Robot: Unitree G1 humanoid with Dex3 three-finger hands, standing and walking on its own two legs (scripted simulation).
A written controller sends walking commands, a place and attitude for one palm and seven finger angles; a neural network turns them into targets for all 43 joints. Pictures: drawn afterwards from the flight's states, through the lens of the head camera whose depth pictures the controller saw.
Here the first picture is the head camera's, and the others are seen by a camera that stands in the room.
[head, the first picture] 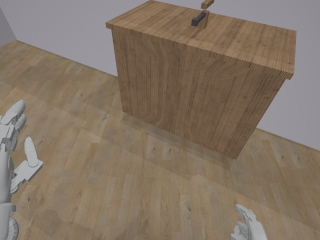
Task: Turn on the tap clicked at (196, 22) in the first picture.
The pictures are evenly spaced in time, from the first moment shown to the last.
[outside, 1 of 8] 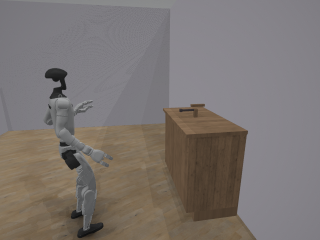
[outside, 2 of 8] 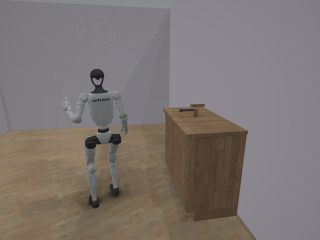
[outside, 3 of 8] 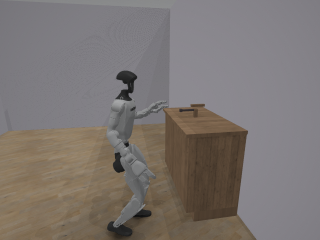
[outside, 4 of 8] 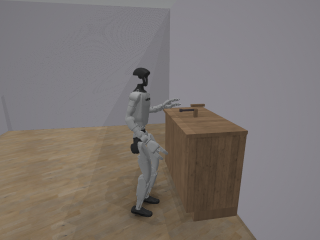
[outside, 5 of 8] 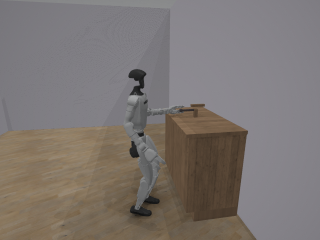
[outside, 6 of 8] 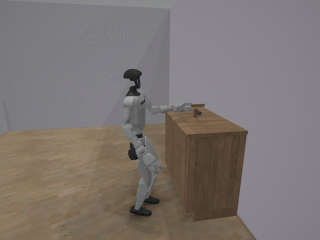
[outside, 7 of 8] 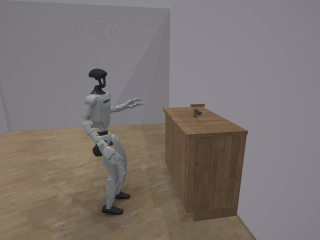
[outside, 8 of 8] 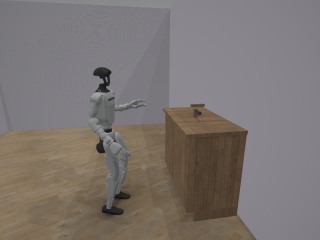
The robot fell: no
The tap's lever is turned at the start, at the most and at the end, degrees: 0 84 84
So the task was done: yes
